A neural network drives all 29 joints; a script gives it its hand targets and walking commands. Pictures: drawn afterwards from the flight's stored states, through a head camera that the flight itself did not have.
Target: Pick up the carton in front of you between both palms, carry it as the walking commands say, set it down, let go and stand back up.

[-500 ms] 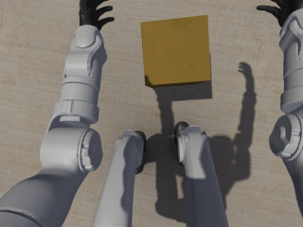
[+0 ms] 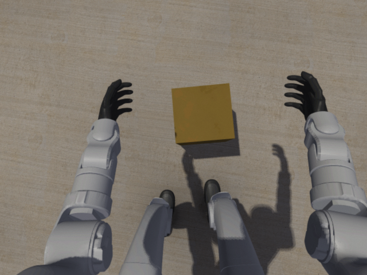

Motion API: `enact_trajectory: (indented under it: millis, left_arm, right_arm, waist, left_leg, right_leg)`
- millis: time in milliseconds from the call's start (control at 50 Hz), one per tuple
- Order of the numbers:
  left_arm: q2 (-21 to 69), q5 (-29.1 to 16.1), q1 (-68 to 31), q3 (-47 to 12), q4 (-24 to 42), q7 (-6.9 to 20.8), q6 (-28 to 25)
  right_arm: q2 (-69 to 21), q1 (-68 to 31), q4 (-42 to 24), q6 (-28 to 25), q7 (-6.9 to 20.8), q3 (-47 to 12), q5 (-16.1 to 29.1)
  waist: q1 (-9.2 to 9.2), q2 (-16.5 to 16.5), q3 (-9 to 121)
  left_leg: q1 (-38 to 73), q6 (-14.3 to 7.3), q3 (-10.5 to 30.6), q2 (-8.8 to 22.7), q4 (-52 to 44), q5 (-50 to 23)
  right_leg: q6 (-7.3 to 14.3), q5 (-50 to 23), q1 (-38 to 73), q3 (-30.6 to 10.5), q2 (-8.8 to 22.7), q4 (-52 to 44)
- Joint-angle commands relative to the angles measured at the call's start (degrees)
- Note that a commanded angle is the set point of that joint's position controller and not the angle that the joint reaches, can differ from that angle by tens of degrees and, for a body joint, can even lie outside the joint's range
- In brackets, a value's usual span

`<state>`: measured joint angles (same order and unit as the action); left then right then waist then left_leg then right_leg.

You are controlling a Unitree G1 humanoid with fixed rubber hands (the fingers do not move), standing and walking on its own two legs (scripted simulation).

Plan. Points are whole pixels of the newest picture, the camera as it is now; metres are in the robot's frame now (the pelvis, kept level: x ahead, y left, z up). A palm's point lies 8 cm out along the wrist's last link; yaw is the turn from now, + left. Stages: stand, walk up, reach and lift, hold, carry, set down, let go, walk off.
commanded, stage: let go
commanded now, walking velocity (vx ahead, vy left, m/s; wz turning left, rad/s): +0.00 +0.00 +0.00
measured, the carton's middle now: (201, 118) +0.47 -0.04 -0.57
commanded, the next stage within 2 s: stand in 1.02 s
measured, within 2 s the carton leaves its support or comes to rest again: neither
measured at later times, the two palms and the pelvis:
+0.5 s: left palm (31, 204) +0.25 +0.25 +0.00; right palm (329, 203) +0.25 -0.21 -0.01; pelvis +0.05 +0.03 +0.08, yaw -1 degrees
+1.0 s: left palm (17, 223) +0.23 +0.25 +0.02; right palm (337, 231) +0.21 -0.21 +0.02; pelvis +0.06 +0.03 +0.08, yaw -2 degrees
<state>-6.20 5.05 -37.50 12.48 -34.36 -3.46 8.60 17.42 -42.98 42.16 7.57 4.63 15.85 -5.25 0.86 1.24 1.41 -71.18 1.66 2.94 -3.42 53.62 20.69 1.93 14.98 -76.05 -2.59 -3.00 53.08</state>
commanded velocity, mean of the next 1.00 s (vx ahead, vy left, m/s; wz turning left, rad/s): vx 0.00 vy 0.00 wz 0.00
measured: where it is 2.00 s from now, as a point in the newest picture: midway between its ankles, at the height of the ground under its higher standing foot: (189, 215)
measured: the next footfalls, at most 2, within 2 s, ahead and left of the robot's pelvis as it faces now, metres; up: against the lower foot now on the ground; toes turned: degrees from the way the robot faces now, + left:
none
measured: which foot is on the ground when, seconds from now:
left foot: down 0.00-1.00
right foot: down 0.00-1.00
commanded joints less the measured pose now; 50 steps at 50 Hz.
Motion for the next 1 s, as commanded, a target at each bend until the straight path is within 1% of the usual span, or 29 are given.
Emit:
enact_trajectory:
  millis: [0,120,180,320,400,480,540,620,680,720,760,880,980]
  left_arm:
    - [-6.0,-1.4,-0.7,-1.2,8.1,0.9,-2.7]
    - [-5.6,-2.7,13.8,-3.0,5.8,2.9,-5.9]
    - [-6.1,-2.9,20.7,-3.8,5.4,3.5,-7.4]
    - [-7.5,-4.3,33.0,-6.1,9.0,4.6,-9.6]
    - [-8.2,-5.1,40.3,-7.5,11.2,5.3,-10.0]
    - [-9.2,-5.4,45.9,-8.2,12.8,6.0,-9.8]
    - [-9.7,-5.4,47.3,-8.8,13.8,6.5,-8.8]
    - [-10.0,-5.4,47.7,-9.3,14.6,7.1,-6.5]
    - [-10.2,-5.2,47.2,-9.3,14.9,7.1,-4.8]
    - [-10.2,-4.9,46.9,-9.0,14.8,7.1,-3.7]
    - [-10.3,-4.6,47.1,-8.8,14.8,7.1,-2.9]
    - [-10.7,-4.1,48.2,-8.2,14.8,7.3,-1.9]
    - [-10.9,-4.1,47.8,-8.2,15.1,7.7,-2.1]
  right_arm:
    - [5.8,-2.8,-10.5,-2.6,-0.1,-1.1,2.0]
    - [2.7,13.5,-10.1,-5.4,-0.3,-3.0,3.2]
    - [1.9,21.3,-10.1,-6.9,-0.6,-3.8,3.5]
    - [1.0,35.7,-13.6,-9.3,-1.2,-6.8,4.8]
    - [0.6,43.4,-16.6,-9.7,-1.5,-8.4,5.2]
    - [0.3,49.8,-19.3,-9.3,-1.5,-9.9,5.4]
    - [0.4,52.1,-20.8,-8.0,-1.3,-10.8,5.5]
    - [1.0,53.4,-22.4,-5.3,-0.8,-11.6,5.4]
    - [1.3,53.3,-23.0,-3.3,-0.5,-11.8,5.3]
    - [1.4,53.0,-23.1,-2.1,-0.4,-11.9,5.3]
    - [1.4,53.1,-23.1,-1.3,-0.4,-11.8,5.2]
    - [1.0,53.9,-23.6,-0.5,-0.6,-11.7,4.8]
    - [0.6,53.7,-24.0,-0.6,-0.9,-11.9,4.7]
  waist:
    - [0.33,-5.2,49.6]
    - [-0.06,-4.7,42.4]
    - [-0.33,-3.8,38.3]
    - [-0.58,-1.5,26.2]
    - [-0.76,-0.8,19.7]
    - [-0.82,-0.5,12.8]
    - [-0.89,-0.1,6.7]
    - [-0.76,0.8,-0.6]
    - [-0.64,1.4,-4.2]
    - [-0.74,1.8,-5.7]
    - [-0.83,1.9,-6.1]
    - [-1.0,0.5,-4.0]
    - [-0.88,-0.4,-3.0]
  left_leg:
    - [8.0,0.6,-3.8,-1.1,-7.9,-12.7]
    - [15.6,0.3,-2.5,-0.1,-12.5,-15.9]
    - [21.6,0.2,-1.9,0.4,-14.9,-17.5]
    - [38.2,0.0,-1.0,1.6,-21.4,-19.4]
    - [47.3,-0.1,-0.4,2.2,-25.8,-21.0]
    - [52.9,-0.1,-0.1,2.7,-30.0,-21.2]
    - [54.3,-0.2,-0.1,3.0,-32.6,-18.4]
    - [53.3,-0.8,0.0,3.7,-35.7,-12.2]
    - [51.9,-1.3,0.0,4.3,-36.8,-8.9]
    - [51.4,-1.5,0.0,4.5,-36.9,-8.1]
    - [52.0,-1.5,-0.1,4.5,-36.6,-8.9]
    - [57.5,-1.0,-0.8,3.2,-34.0,-15.8]
    - [59.0,-1.2,-1.1,2.7,-33.4,-16.9]
  right_leg:
    - [-2.0,-31.4,59.0,-2.3,2.4,-3.2]
    - [-2.0,-33.4,62.0,-3.0,3.0,-7.5]
    - [-1.9,-32.8,62.3,-2.9,2.9,-10.1]
    - [-1.8,-24.9,62.8,-1.1,2.5,-17.8]
    - [-2.0,-21.3,66.4,0.1,1.9,-22.5]
    - [-2.3,-18.7,70.8,0.8,1.1,-26.7]
    - [-2.4,-15.9,73.2,1.4,0.8,-28.7]
    - [-2.4,-11.5,76.5,2.4,0.2,-29.5]
    - [-2.5,-9.8,78.9,2.8,-0.1,-29.2]
    - [-2.6,-9.3,79.9,2.8,-0.1,-28.8]
    - [-2.6,-9.8,80.7,2.7,-0.1,-28.7]
    - [-2.5,-13.8,79.6,1.7,0.3,-29.2]
    - [-2.7,-16.2,79.5,1.3,0.6,-29.0]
